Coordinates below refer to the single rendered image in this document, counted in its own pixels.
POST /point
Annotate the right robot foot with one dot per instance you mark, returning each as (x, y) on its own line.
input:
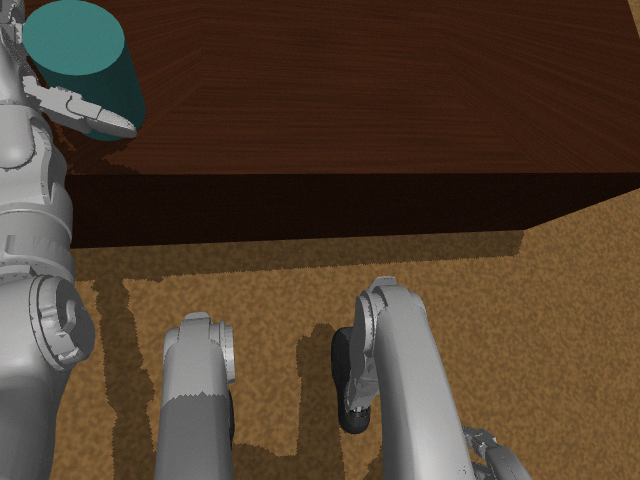
(350, 421)

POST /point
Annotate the can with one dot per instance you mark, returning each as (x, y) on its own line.
(80, 46)

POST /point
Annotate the left robot hand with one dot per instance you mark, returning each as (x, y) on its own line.
(19, 84)

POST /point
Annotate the right robot hand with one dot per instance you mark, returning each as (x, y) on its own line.
(502, 463)

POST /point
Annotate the left robot arm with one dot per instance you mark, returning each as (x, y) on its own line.
(44, 328)

